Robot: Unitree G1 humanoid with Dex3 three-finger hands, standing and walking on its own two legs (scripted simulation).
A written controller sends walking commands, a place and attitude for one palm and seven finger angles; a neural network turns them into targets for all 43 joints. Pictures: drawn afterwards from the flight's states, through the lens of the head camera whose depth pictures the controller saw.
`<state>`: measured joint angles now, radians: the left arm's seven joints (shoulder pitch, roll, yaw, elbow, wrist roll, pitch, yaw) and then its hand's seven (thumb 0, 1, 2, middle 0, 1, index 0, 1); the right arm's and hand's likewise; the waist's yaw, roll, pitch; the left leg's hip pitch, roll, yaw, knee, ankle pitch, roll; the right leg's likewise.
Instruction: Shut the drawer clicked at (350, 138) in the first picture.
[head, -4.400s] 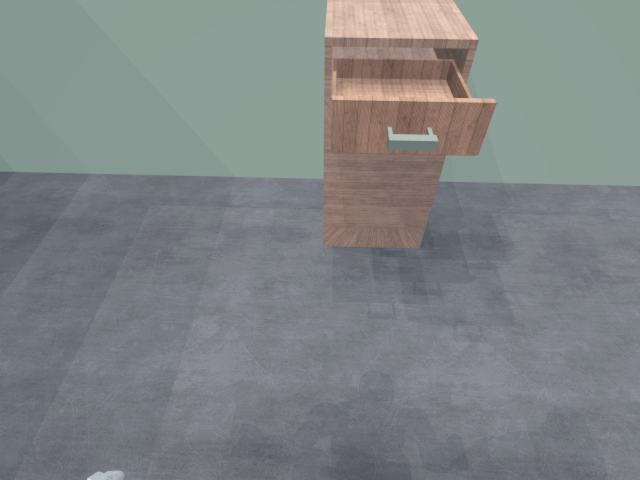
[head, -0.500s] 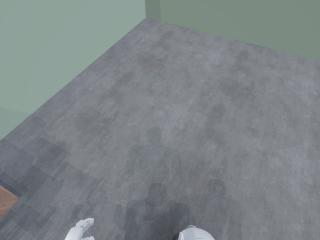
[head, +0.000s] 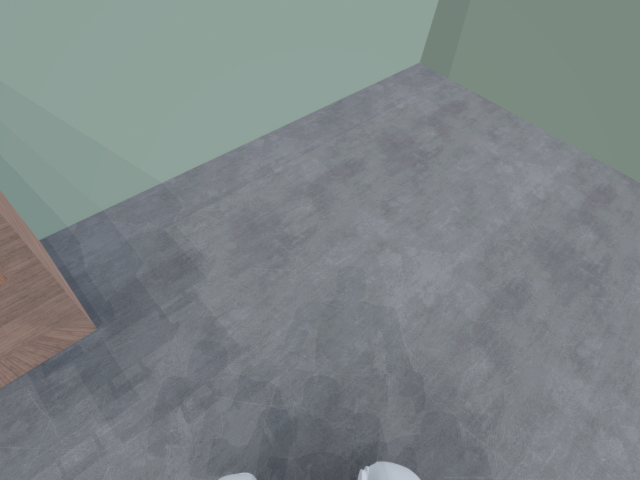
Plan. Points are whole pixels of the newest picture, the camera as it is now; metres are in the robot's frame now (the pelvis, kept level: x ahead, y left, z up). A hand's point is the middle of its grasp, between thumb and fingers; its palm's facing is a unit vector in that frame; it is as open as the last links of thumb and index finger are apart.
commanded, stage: turn to face it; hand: left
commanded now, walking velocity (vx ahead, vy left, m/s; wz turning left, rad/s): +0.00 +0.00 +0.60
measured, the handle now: out of the picture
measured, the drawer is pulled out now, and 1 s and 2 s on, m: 0.30 0.30 0.30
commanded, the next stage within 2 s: take the last steps up to it in 1.22 s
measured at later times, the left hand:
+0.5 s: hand out of the picture +0.00 +0.15 -0.14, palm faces +0.35 -0.90 -0.26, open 7.4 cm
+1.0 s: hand out of the picture -0.05 +0.22 -0.15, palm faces +0.60 -0.76 -0.26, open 7.4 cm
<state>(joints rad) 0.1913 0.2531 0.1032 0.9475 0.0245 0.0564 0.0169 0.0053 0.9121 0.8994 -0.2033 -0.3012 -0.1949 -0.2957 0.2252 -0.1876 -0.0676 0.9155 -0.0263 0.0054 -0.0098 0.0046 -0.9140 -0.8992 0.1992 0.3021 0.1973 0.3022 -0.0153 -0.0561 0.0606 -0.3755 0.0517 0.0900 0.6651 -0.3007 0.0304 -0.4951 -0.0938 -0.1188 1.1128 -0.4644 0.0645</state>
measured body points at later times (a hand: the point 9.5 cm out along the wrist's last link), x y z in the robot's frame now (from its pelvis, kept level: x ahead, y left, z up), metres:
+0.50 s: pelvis +0.00 -0.06 +0.01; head +0.03 -0.06 +0.46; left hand -0.02 +0.19 -0.12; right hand +0.18 -0.28 -0.13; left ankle -0.05 +0.08 -0.64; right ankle +0.02 -0.16 -0.72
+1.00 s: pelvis -0.01 -0.02 +0.02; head +0.01 +0.02 +0.46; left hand -0.09 +0.26 -0.13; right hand +0.20 -0.18 -0.12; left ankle -0.06 +0.07 -0.72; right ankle +0.08 -0.15 -0.66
